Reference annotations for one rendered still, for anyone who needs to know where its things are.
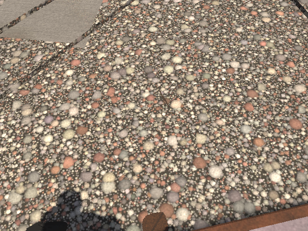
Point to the robot left hand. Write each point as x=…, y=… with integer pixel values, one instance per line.
x=48, y=226

